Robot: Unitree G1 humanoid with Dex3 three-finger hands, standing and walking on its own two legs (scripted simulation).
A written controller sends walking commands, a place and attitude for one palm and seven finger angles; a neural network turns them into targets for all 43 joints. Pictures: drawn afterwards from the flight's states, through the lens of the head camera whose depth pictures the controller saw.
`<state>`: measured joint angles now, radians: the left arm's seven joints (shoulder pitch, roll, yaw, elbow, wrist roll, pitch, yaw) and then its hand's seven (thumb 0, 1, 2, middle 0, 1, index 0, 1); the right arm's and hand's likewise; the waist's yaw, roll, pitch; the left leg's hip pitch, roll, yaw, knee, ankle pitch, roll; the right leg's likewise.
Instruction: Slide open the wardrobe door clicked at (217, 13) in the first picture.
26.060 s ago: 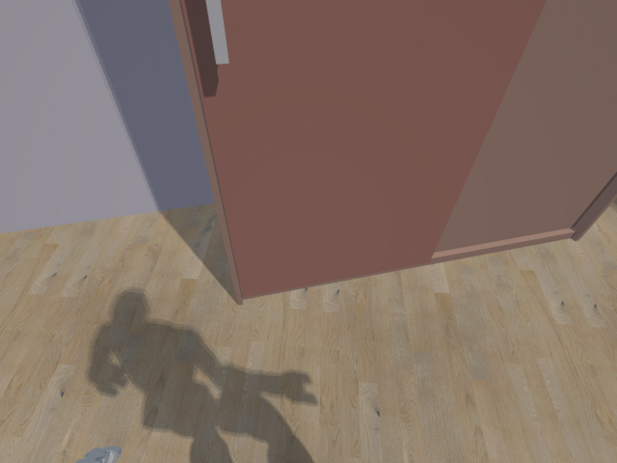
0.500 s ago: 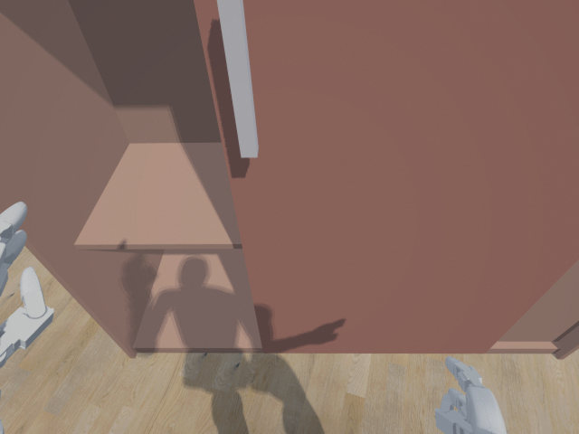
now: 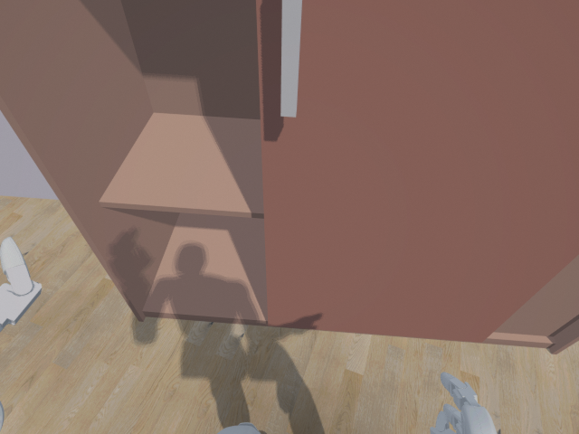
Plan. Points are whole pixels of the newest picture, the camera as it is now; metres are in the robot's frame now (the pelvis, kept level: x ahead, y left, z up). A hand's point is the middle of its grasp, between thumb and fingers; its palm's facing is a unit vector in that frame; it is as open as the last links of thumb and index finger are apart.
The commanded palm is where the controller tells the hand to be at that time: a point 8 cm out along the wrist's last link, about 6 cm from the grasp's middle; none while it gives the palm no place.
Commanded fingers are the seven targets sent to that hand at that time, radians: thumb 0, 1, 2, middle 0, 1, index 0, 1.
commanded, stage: step back with the hand held close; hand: left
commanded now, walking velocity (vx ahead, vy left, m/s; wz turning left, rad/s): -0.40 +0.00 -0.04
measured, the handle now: (292, 30) +0.55 +0.04 +0.29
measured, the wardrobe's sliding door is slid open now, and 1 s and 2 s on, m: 0.46 0.46 0.46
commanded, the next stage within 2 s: stop stepping back and stand still in 0.26 s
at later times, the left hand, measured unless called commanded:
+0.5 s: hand out of the picture +0.12 +0.28 +0.18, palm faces +0.50 -0.78 -0.39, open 7.4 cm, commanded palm +0.06 +0.31 +0.19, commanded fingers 0.00 0.90 0.90 -0.20 -0.30 -0.20 -0.30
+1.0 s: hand out of the picture +0.11 +0.30 +0.17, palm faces +0.38 -0.82 -0.42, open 7.4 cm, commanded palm +0.05 +0.33 +0.19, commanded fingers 0.00 0.90 0.90 -0.20 -0.30 -0.20 -0.30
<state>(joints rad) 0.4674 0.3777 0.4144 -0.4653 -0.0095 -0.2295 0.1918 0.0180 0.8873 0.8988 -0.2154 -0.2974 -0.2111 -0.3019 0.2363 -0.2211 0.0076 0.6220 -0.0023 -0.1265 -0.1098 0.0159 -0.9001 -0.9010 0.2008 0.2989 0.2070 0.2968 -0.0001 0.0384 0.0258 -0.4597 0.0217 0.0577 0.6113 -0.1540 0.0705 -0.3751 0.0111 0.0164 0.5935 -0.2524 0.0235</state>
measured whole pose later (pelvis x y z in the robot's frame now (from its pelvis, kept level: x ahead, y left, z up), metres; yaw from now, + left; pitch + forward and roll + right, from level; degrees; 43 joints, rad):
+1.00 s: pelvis -0.11 +0.05 +0.01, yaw -5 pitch +1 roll -2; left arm 0.53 0.38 0.39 -0.42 -0.04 -0.19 0.17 0.02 0.89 0.90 -0.22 -0.30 -0.21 -0.30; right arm 0.27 -0.23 0.00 0.68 0.00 -0.11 -0.08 0.01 -0.90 -0.90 0.20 0.30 0.21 0.30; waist 0.00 0.02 -0.06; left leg -0.38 0.01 0.02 0.65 -0.26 0.01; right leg -0.21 0.03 0.01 0.50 -0.30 -0.01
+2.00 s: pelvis -0.13 +0.06 +0.02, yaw -5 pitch +0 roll -1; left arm 0.28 0.18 0.00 1.16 0.02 0.02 0.03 0.01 0.92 0.90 -0.20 -0.29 -0.20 -0.30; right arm 0.26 -0.15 0.00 1.13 -0.02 0.03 -0.02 0.01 -0.91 -0.90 0.20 0.30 0.20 0.30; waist -0.01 0.02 0.06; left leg -0.29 -0.01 0.03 0.45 -0.16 0.04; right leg -0.20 0.03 -0.02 0.43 -0.24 -0.02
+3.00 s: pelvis -0.10 +0.07 +0.02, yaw -6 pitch +0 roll +0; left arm 0.24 0.16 -0.01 1.16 0.02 0.00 0.04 0.01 0.91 0.90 -0.20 -0.29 -0.20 -0.30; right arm 0.19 -0.16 0.00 1.16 -0.01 0.00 -0.03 0.01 -0.92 -0.90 0.20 0.30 0.20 0.30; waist -0.01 -0.01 0.05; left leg -0.20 -0.04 0.05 0.39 -0.19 0.06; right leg -0.11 0.00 0.01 0.38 -0.26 0.01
